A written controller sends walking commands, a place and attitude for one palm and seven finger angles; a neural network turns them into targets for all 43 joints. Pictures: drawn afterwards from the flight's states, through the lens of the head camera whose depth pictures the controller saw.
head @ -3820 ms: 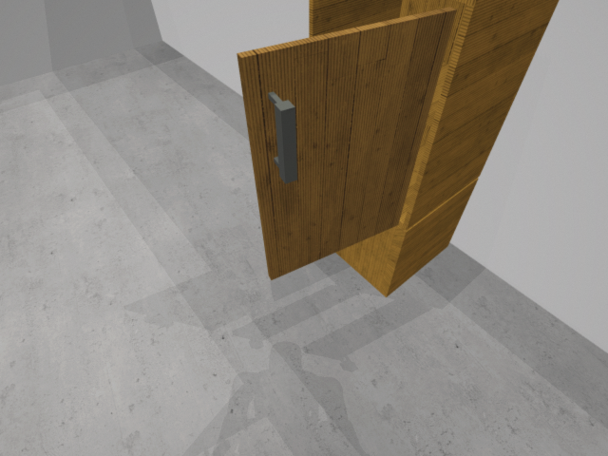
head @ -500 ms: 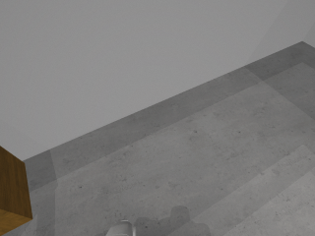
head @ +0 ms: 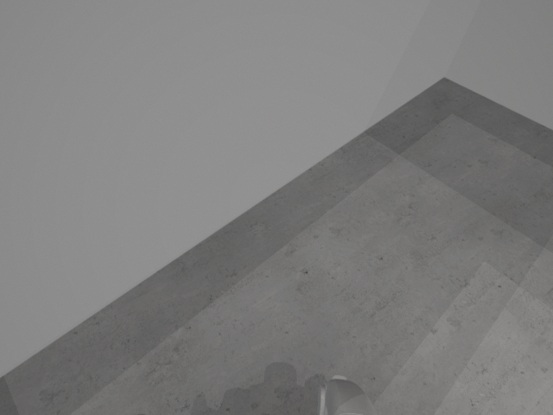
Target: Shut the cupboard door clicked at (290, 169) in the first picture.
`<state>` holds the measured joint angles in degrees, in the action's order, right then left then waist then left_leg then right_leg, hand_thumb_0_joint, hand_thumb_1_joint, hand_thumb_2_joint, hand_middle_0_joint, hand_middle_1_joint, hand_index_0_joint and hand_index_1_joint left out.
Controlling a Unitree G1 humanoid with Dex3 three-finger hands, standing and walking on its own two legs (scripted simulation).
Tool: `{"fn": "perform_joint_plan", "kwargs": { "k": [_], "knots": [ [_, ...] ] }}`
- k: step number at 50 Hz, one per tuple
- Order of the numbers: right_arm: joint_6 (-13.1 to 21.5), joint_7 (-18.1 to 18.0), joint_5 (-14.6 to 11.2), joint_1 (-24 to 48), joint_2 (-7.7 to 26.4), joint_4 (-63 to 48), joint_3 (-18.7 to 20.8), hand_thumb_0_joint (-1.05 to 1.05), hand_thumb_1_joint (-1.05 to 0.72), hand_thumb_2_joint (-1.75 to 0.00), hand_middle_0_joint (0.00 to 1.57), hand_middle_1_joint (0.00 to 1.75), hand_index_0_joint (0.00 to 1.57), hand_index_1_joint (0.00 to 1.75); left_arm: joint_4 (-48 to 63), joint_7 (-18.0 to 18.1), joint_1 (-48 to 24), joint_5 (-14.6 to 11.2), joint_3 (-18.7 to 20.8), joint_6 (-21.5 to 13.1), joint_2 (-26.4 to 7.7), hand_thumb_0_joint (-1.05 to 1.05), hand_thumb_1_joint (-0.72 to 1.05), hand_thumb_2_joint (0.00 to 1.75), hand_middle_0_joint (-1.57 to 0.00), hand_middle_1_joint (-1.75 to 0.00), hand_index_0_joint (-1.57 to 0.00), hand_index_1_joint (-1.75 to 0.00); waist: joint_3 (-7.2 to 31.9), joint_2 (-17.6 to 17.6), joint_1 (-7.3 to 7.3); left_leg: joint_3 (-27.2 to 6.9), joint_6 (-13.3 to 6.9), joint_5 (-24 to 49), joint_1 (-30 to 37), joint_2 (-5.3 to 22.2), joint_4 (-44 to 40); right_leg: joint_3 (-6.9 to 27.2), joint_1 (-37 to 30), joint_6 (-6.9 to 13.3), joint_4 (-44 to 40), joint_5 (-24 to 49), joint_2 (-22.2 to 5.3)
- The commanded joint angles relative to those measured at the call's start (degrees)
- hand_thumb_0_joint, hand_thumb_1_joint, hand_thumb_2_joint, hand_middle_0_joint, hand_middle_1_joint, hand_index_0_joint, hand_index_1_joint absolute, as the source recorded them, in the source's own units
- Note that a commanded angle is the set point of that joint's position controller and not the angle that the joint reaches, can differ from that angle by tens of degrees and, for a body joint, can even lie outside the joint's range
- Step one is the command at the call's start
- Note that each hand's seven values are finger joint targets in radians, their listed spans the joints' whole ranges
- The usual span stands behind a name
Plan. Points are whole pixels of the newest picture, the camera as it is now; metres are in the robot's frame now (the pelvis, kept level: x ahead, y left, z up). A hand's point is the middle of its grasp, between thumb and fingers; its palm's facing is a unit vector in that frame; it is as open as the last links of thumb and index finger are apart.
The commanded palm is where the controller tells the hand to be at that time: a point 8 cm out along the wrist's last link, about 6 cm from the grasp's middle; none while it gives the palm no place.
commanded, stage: walk to a spot facing it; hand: left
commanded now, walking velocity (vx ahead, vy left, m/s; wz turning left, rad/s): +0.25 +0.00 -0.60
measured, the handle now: out of the picture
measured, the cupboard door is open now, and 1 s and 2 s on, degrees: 78 78 78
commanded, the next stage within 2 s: turn to face it in 0.12 s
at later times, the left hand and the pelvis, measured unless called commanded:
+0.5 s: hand (241, 302) +0.33 +0.09 -0.16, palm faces -0.07 -0.97 -0.23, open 7.1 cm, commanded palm none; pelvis +0.22 -0.08 +0.00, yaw -4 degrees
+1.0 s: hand (209, 300) +0.34 +0.15 -0.17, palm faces +0.24 -0.94 -0.24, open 7.4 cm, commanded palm none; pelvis +0.30 -0.07 -0.01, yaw +13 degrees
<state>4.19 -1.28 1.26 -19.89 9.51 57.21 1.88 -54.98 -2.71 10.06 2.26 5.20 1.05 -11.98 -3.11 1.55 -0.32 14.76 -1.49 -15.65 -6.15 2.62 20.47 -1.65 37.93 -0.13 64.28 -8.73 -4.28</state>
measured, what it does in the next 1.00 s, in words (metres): walks ahead: right foot, then left foot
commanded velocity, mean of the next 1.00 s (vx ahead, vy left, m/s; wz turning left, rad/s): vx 0.03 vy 0.00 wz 0.37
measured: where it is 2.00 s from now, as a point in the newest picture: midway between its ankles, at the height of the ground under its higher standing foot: (308, 373)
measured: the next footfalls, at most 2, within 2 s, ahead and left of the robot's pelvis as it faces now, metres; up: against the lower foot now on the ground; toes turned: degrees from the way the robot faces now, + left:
right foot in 0.22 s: +0.25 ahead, -0.13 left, +0.00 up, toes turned -13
left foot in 0.76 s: +0.35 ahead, +0.04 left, +0.00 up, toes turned +13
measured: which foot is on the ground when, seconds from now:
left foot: down 0.00-0.24, up 0.26-0.74, down 0.76-1.00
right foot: up 0.00-0.20, down 0.22-0.78, up 0.80-1.00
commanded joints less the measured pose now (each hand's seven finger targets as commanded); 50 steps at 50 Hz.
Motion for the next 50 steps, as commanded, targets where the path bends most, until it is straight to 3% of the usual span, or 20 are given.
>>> {"fn": "perform_joint_plan", "kwargs": {
  "k": [1,4,7,8,10,11,12,13,16,20,26,31,34,36,37,38,39,40,44,50],
  "knots": [
    [0.8,-0.2,0.4,-7.5,7.0,-0.7,1.4,0.00,-0.90,-0.90,0.20,0.30,0.20,0.30,5.7,-0.6,-5.8,-0.2,-0.9,-1.1,0.8,0.00,0.90,0.90,-0.20,-0.30,-0.20,-0.30,-1.9,-7.1,2.23,-5.1,-3.7,21.9,5.6,15.5,-8.4,-2.1,4.4,0.0,-11.6,3.2,-1.5],
    [0.2,-0.3,0.9,-9.3,8.2,0.2,1.6,0.00,-0.90,-0.90,0.20,0.30,0.20,0.30,7.1,-0.5,-9.7,-0.6,-1.1,-1.4,0.1,0.00,0.90,0.90,-0.20,-0.30,-0.20,-0.30,-3.1,-7.4,3.60,-2.6,-3.7,29.0,7.8,16.9,-5.8,-4.4,0.6,1.6,-21.1,0.2,-0.2],
    [-0.3,-0.5,0.8,-8.5,10.1,0.2,1.7,0.00,-0.90,-0.90,0.20,0.30,0.20,0.30,6.4,-0.3,-6.6,-0.7,-0.7,-1.6,-1.2,0.00,0.90,0.90,-0.20,-0.30,-0.20,-0.30,-1.5,-8.0,1.40,-0.2,-3.3,44.9,8.2,17.7,0.5,-7.1,-7.6,3.9,-23.7,-3.9,3.3],
    [-0.4,-0.5,0.6,-7.4,10.9,-0.2,1.8,0.00,-0.90,-0.90,0.20,0.30,0.20,0.30,5.7,-0.1,-2.9,-0.7,-0.3,-1.8,-2.0,0.00,0.90,0.90,-0.20,-0.30,-0.20,-0.30,0.4,-8.4,-0.40,0.3,-2.8,50.2,7.8,17.9,5.5,-7.5,-12.7,4.9,-24.7,-5.5,4.3],
    [-0.6,-0.1,-0.4,-2.4,11.8,-2.0,1.9,0.00,-0.90,-0.90,0.20,0.30,0.20,0.30,1.1,0.7,13.6,-0.4,1.0,-2.9,-6.4,0.00,0.90,0.90,-0.20,-0.30,-0.20,-0.30,8.3,-5.0,-8.85,2.9,0.9,46.2,-2.0,14.1,27.5,-6.4,-36.2,7.0,-31.7,1.1,4.7],
    [-0.7,0.4,-1.6,-5.9,7.5,-3.1,1.2,0.00,-0.90,-0.90,0.20,0.30,0.20,0.30,0.0,1.6,19.1,-0.3,2.6,-3.8,-13.4,0.00,0.90,0.90,-0.20,-0.30,-0.20,-0.30,16.8,11.2,-9.65,1.9,4.1,0.7,-20.9,3.6,48.0,20.2,-54.0,13.4,-36.1,14.4,-13.1],
    [-1.0,0.1,-1.8,-4.4,7.2,-3.8,1.1,0.00,-0.90,-0.90,0.20,0.30,0.20,0.30,-0.4,2.6,19.4,-2.0,2.6,-3.8,-16.3,0.00,0.90,0.90,-0.20,-0.30,-0.20,-0.30,20.6,14.2,-8.07,-7.3,4.5,-20.7,-27.7,-1.2,61.3,33.6,-54.7,17.4,-42.7,27.6,-21.1],
    [-1.6,-0.1,-1.6,-3.3,6.8,-3.2,1.4,0.00,-0.90,-0.90,0.20,0.30,0.20,0.30,0.8,3.3,13.3,-2.4,1.7,-3.6,-13.9,0.00,0.90,0.90,-0.20,-0.30,-0.20,-0.30,13.1,5.4,-5.11,-14.0,3.5,-14.9,-28.7,2.3,61.8,25.3,-47.0,16.8,-44.5,24.1,-20.6],
    [-3.6,-0.1,-0.5,-4.7,2.7,1.0,0.5,0.00,-0.90,-0.90,0.20,0.30,0.20,0.30,2.3,3.9,2.9,-2.1,-1.5,-4.2,-5.0,0.00,0.90,0.90,-0.20,-0.30,-0.20,-0.30,4.8,1.5,1.50,-15.2,3.5,-4.7,-19.8,5.6,52.9,9.6,-23.6,9.1,-48.3,22.5,-13.2],
    [-5.3,0.0,-0.7,-9.4,0.3,4.0,-0.2,0.00,-0.90,-0.90,0.20,0.30,0.20,0.30,0.5,3.9,1.8,-1.8,-2.8,-5.3,-2.5,0.00,0.90,0.90,-0.20,-0.30,-0.20,-0.30,8.7,2.7,4.52,-14.4,3.9,-1.3,-16.4,3.3,40.0,-2.0,-26.8,4.9,-47.3,34.6,-8.6],
    [-6.0,0.4,-0.7,1.3,2.0,0.5,0.6,0.00,-0.90,-0.90,0.20,0.30,0.20,0.30,-0.4,4.5,5.3,-1.7,-1.8,-4.3,-2.7,0.00,0.90,0.90,-0.20,-0.30,-0.20,-0.30,4.7,6.0,1.53,-11.9,4.4,-1.8,-25.3,2.4,35.6,-4.0,-35.8,3.9,-45.1,43.3,-11.9],
    [-6.2,1.4,-0.4,8.2,3.1,-2.5,0.6,0.00,-0.90,-0.90,0.20,0.30,0.20,0.30,0.2,4.7,6.4,-1.2,-1.0,-3.5,-5.4,0.00,0.90,0.90,-0.20,-0.30,-0.20,-0.30,1.7,5.0,0.25,-9.3,4.0,-5.2,-25.6,2.0,28.1,-4.6,-37.6,7.6,-42.6,40.0,-15.2],
    [-5.9,1.7,-0.2,7.4,4.0,-3.4,0.8,0.00,-0.90,-0.90,0.20,0.30,0.20,0.30,0.9,4.8,5.4,-1.0,-0.2,-3.3,-7.9,0.00,0.90,0.90,-0.20,-0.30,-0.20,-0.30,3.6,4.1,1.30,-7.1,2.6,-5.8,-20.0,0.1,20.9,-6.1,-38.2,7.8,-35.9,44.2,-16.5],
    [-5.5,1.6,0.2,2.8,5.7,-2.8,1.2,0.00,-0.90,-0.90,0.20,0.30,0.20,0.30,1.5,4.4,4.7,-1.4,0.1,-3.2,-9.4,0.00,0.90,0.90,-0.20,-0.30,-0.20,-0.30,6.6,2.8,3.85,-6.2,1.2,1.7,-11.1,-2.2,13.2,-9.4,-36.1,4.9,-26.0,43.0,-14.6],
    [-5.3,1.5,0.5,-1.3,7.8,-2.4,1.8,0.00,-0.90,-0.90,0.20,0.30,0.20,0.30,2.1,4.2,4.1,-1.8,0.0,-3.0,-9.5,0.00,0.90,0.90,-0.20,-0.30,-0.20,-0.30,9.2,0.1,5.98,-9.4,-0.9,15.9,-2.5,0.0,8.7,-11.0,-30.2,2.3,-17.3,34.0,-12.4],
    [-4.7,1.2,1.1,-3.9,13.5,-2.7,3.0,0.00,-0.90,-0.90,0.20,0.30,0.20,0.30,4.2,3.9,3.9,-2.6,-0.4,-2.6,-6.4,0.00,0.90,0.90,-0.20,-0.30,-0.20,-0.30,11.0,-15.1,6.66,-30.8,-9.4,41.9,6.7,14.9,5.3,-11.6,-14.1,-2.4,-3.6,-3.3,-3.6],
    [-4.9,0.6,0.1,-5.4,16.2,-2.4,3.5,0.00,-0.90,-0.90,0.20,0.30,0.20,0.30,7.3,4.2,-0.3,-2.2,-1.3,-2.1,-5.6,0.00,0.90,0.90,-0.20,-0.30,-0.20,-0.30,10.9,-16.2,7.06,-42.8,-16.8,55.4,7.3,23.9,3.2,-3.5,-6.6,-3.3,7.2,-30.1,0.6],
    [-5.1,0.4,0.1,-3.0,16.8,-2.7,3.8,0.00,-0.90,-0.90,0.20,0.30,0.20,0.30,8.6,4.6,-1.5,-1.5,-0.8,-1.2,-6.4,0.00,0.90,0.90,-0.20,-0.30,-0.20,-0.30,10.0,-8.4,5.55,-38.3,-17.0,37.8,2.8,24.2,2.3,2.7,-6.4,-2.6,9.2,-28.9,-1.0],
    [-4.3,-0.3,0.1,7.5,12.8,-5.8,2.8,0.00,-0.90,-0.90,0.20,0.30,0.20,0.30,5.4,3.6,0.9,-0.8,-0.3,0.3,-4.8,0.00,0.90,0.90,-0.20,-0.30,-0.20,-0.30,3.0,-7.5,0.40,-28.9,-8.5,17.0,-9.2,12.4,-2.3,2.6,-7.5,-4.0,3.4,-14.9,-0.9],
    [-5.0,0.5,0.3,7.1,14.2,-5.9,4.3,0.00,-0.90,-0.90,0.20,0.30,0.20,0.30,6.3,3.6,0.2,-1.0,-0.9,0.6,-4.0,0.00,0.90,0.90,-0.20,-0.30,-0.20,-0.30,5.7,-9.0,1.56,-29.0,-7.8,11.1,-8.2,9.1,-1.2,0.0,-12.2,-4.6,-12.9,-15.3,2.0]
  ]
}}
